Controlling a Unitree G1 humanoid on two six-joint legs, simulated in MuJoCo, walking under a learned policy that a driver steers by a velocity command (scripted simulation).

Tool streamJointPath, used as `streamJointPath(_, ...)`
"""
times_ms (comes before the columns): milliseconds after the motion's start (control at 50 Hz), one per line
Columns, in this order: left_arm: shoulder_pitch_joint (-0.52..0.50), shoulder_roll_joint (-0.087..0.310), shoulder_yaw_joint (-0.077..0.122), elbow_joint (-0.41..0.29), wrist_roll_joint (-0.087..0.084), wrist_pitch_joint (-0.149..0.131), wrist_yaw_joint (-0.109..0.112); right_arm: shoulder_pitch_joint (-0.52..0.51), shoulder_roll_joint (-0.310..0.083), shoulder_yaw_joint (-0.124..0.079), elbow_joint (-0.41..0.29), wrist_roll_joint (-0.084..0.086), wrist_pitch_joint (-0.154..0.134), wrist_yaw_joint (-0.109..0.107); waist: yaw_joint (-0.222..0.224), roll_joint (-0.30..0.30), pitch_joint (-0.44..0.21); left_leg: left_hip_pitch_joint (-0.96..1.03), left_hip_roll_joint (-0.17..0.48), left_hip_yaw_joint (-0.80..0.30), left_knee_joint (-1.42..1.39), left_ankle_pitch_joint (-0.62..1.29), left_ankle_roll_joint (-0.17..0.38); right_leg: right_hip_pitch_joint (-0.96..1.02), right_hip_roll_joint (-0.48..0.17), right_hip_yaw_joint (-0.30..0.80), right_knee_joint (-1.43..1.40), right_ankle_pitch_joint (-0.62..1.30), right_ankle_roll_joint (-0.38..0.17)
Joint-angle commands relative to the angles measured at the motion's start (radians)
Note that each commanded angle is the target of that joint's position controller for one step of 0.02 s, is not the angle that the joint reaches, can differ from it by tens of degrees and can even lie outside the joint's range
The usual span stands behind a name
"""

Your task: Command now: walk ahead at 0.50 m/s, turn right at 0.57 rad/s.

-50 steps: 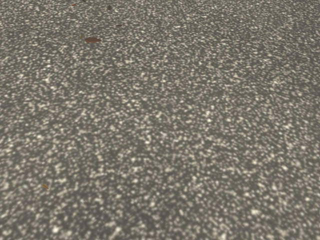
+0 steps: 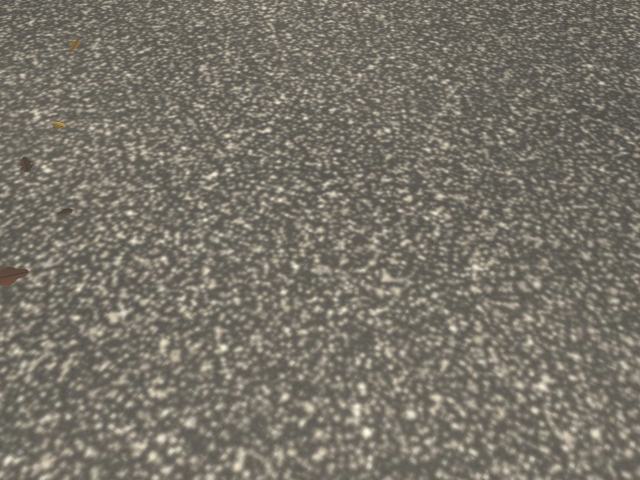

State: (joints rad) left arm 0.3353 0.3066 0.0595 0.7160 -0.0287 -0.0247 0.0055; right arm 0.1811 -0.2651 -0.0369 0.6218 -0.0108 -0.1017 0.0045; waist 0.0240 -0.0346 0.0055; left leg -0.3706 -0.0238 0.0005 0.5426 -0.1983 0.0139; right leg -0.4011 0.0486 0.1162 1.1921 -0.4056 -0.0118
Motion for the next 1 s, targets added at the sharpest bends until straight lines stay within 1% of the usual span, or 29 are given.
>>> streamJointPath(20,-0.073,0.097,0.032,-0.115,0.004,-0.011,-0.006,0.077,-0.107,-0.038,-0.022,-0.009,-0.005,-0.007,-0.056,0.143,0.002,0.288,0.277,-0.317,-0.302,-0.014,0.142,-0.329,-0.128,0.019,0.052,0.115,0.018)
streamJointPath(60,-0.072,0.061,0.026,-0.114,0.001,0.000,-0.011,0.082,-0.097,-0.039,0.004,0.000,-0.013,-0.006,-0.048,0.159,0.006,0.263,0.260,-0.223,-0.336,0.071,0.152,-0.310,-0.136,-0.007,0.012,0.131,0.025)
streamJointPath(120,-0.134,0.035,0.016,-0.137,0.009,0.007,-0.015,0.099,-0.135,-0.055,0.042,0.002,-0.015,-0.008,-0.053,0.122,0.023,0.285,0.282,-0.137,-0.365,0.188,0.176,-0.359,-0.148,-0.010,-0.101,0.188,0.038)
streamJointPath(220,-0.261,0.012,0.002,-0.159,0.007,-0.008,-0.043,0.106,-0.179,-0.066,0.086,0.009,0.001,-0.016,-0.091,0.098,0.044,0.322,0.269,0.023,-0.374,0.260,0.150,-0.312,-0.144,-0.070,-0.379,0.397,0.025)
streamJointPath(280,-0.339,0.011,-0.002,-0.188,0.003,-0.012,-0.060,0.139,-0.204,-0.073,0.117,0.023,0.012,-0.018,-0.111,0.093,0.070,0.372,0.287,0.074,-0.366,0.280,0.134,-0.283,-0.132,-0.114,-0.486,0.396,-0.002)
streamJointPath(320,-0.356,0.019,0.003,-0.206,0.011,-0.015,-0.068,0.142,-0.215,-0.075,0.133,0.033,0.027,-0.018,-0.096,0.093,0.075,0.395,0.290,0.105,-0.293,0.515,0.119,-0.220,-0.095,-0.148,-0.553,0.327,-0.030)
streamJointPath(340,-0.329,0.035,0.012,-0.206,0.019,-0.016,-0.069,0.140,-0.231,-0.078,0.137,0.039,0.033,-0.021,-0.072,0.113,0.044,0.409,0.288,0.117,-0.223,0.706,0.108,-0.151,-0.058,-0.173,-0.573,0.286,-0.050)
streamJointPath(360,-0.256,0.063,0.027,-0.191,0.026,-0.018,-0.069,0.133,-0.246,-0.081,0.139,0.046,0.038,-0.025,-0.026,0.131,-0.008,0.410,0.276,0.131,-0.117,0.851,0.091,-0.041,-0.018,-0.192,-0.607,0.281,-0.073)
streamJointPath(380,-0.111,0.105,0.052,-0.151,0.027,-0.019,-0.062,0.120,-0.240,-0.077,0.137,0.050,0.041,-0.028,0.055,0.113,-0.087,0.357,0.240,0.162,0.053,0.861,0.060,0.168,0.017,-0.195,-0.691,0.396,-0.106)
streamJointPath(400,0.006,0.168,0.074,-0.124,0.031,-0.011,-0.041,0.133,-0.202,-0.061,0.124,0.032,0.032,-0.029,0.106,0.055,-0.164,0.168,0.188,0.175,0.288,0.623,0.010,0.428,-0.053,-0.095,-0.694,0.653,-0.143)
streamJointPath(420,-0.005,0.262,0.072,-0.136,0.051,-0.009,-0.020,0.250,-0.065,-0.013,0.084,-0.026,0.019,-0.010,-0.004,-0.234,-0.308,-0.241,0.039,0.142,0.693,-0.451,-0.062,0.819,-0.390,0.337,-0.596,1.140,-0.328)
streamJointPath(440,0.032,0.203,0.055,-0.157,0.050,-0.010,-0.023,0.275,-0.151,-0.016,0.135,0.004,0.009,0.002,0.068,-0.135,-0.561,-0.227,0.020,-0.088,0.853,-0.522,-0.068,0.834,-0.493,0.530,-0.680,1.074,-0.435)
streamJointPath(460,-0.015,0.156,0.041,-0.144,0.046,-0.010,-0.030,0.159,-0.201,-0.035,0.116,0.044,0.015,0.004,0.079,-0.066,-0.429,-0.273,0.070,-0.097,0.849,-0.441,-0.065,0.727,-0.420,0.363,-0.709,1.062,-0.385)
streamJointPath(480,-0.077,0.119,0.031,-0.130,0.024,-0.013,-0.031,0.098,-0.180,-0.026,0.093,0.041,0.019,-0.004,0.048,-0.028,-0.279,-0.318,0.105,-0.065,0.767,-0.367,-0.063,0.591,-0.358,0.251,-0.735,0.979,-0.330)
streamJointPath(500,-0.130,0.086,0.020,-0.128,0.017,-0.015,-0.027,0.072,-0.171,-0.026,0.103,0.023,0.028,-0.018,0.020,0.014,-0.197,-0.293,0.129,-0.059,0.704,-0.314,-0.070,0.457,-0.321,0.201,-0.770,0.916,-0.293)
streamJointPath(520,-0.169,0.080,0.015,-0.127,0.026,-0.015,-0.026,0.087,-0.174,-0.031,0.105,0.017,0.043,-0.024,-0.020,0.002,-0.159,-0.206,0.142,-0.064,0.662,-0.271,-0.076,0.325,-0.298,0.160,-0.811,0.906,-0.280)
streamJointPath(540,-0.195,0.083,0.016,-0.124,0.038,-0.017,-0.027,0.120,-0.164,-0.031,0.117,0.016,0.060,-0.028,-0.050,-0.011,-0.149,-0.121,0.135,-0.058,0.636,-0.236,-0.082,0.226,-0.283,0.121,-0.847,0.892,-0.275)
streamJointPath(580,-0.230,0.079,0.015,-0.105,0.048,-0.029,-0.027,0.163,-0.121,-0.023,0.133,0.010,0.080,-0.038,-0.083,-0.028,-0.146,-0.032,0.126,-0.045,0.531,-0.195,-0.097,0.126,-0.260,0.050,-0.876,0.915,-0.276)
streamJointPath(640,-0.245,0.076,0.014,-0.070,0.049,-0.027,-0.016,0.117,-0.090,-0.014,0.130,0.000,0.091,-0.045,-0.073,-0.050,-0.145,0.025,0.122,-0.045,0.342,-0.094,-0.099,0.099,-0.228,-0.006,-0.887,0.824,-0.252)
streamJointPath(740,-0.217,0.066,0.004,-0.012,0.051,-0.003,-0.011,0.016,-0.107,-0.019,0.118,0.008,0.107,-0.042,-0.029,-0.064,-0.089,0.091,0.109,-0.050,0.133,-0.039,-0.077,0.089,-0.232,0.050,-0.915,0.364,-0.224)
streamJointPath(780,-0.230,0.041,-0.009,0.003,0.040,0.003,-0.013,0.025,-0.094,-0.018,0.125,-0.005,0.103,-0.038,-0.055,-0.048,-0.063,0.185,0.089,-0.029,-0.035,0.034,-0.051,0.061,-0.199,0.055,-0.880,0.185,-0.175)
streamJointPath(800,-0.193,0.015,-0.019,0.021,0.042,0.001,-0.014,0.019,-0.107,-0.018,0.121,-0.016,0.100,-0.037,-0.052,-0.020,-0.049,0.232,0.115,-0.062,-0.110,0.129,-0.035,0.043,-0.164,0.049,-0.855,0.133,-0.125)
streamJointPath(820,-0.145,0.004,-0.023,0.033,0.057,-0.003,-0.014,0.013,-0.156,-0.024,0.108,-0.020,0.097,-0.040,-0.017,0.058,-0.050,0.270,0.188,-0.133,-0.121,0.276,-0.008,0.022,-0.108,0.019,-0.793,0.073,-0.077)
streamJointPath(840,-0.075,0.002,-0.018,0.046,0.051,-0.004,-0.013,-0.030,-0.198,-0.037,0.120,-0.009,0.099,-0.041,0.048,0.190,-0.042,0.201,0.195,-0.135,-0.108,0.131,0.031,0.043,-0.043,-0.051,-0.799,0.048,-0.043)
streamJointPath(860,-0.132,0.026,-0.017,0.050,0.054,0.003,-0.006,-0.039,-0.133,-0.028,0.119,-0.005,0.097,-0.031,0.003,0.170,-0.028,0.105,0.156,-0.121,-0.139,-0.040,0.027,0.129,-0.039,-0.072,-0.778,0.099,-0.020)
streamJointPath(880,-0.172,0.043,-0.010,0.044,0.048,0.012,-0.001,-0.037,-0.097,-0.017,0.126,-0.011,0.091,-0.026,-0.010,0.145,-0.014,0.073,0.135,-0.106,-0.150,-0.082,0.009,0.151,-0.046,-0.070,-0.765,0.125,-0.024)
streamJointPath(900,-0.179,0.034,-0.011,0.049,0.045,0.020,0.006,-0.044,-0.093,-0.013,0.131,-0.013,0.085,-0.023,-0.009,0.138,-0.011,0.072,0.122,-0.093,-0.145,-0.044,-0.007,0.160,-0.056,-0.062,-0.761,0.152,-0.032)
streamJointPath(940,-0.167,0.033,-0.010,0.062,0.048,0.030,0.010,-0.031,-0.092,-0.012,0.147,-0.007,0.071,-0.022,-0.013,0.127,-0.022,0.109,0.112,-0.078,-0.123,0.037,-0.016,0.165,-0.065,-0.050,-0.762,0.209,-0.039)
streamJointPath(1000,-0.168,0.027,-0.008,0.087,0.040,0.026,0.011,-0.009,-0.094,-0.012,0.172,-0.001,0.068,-0.027,-0.025,0.084,-0.045,0.154,0.104,-0.066,-0.095,0.132,-0.014,0.182,-0.070,-0.050,-0.751,0.296,-0.039)
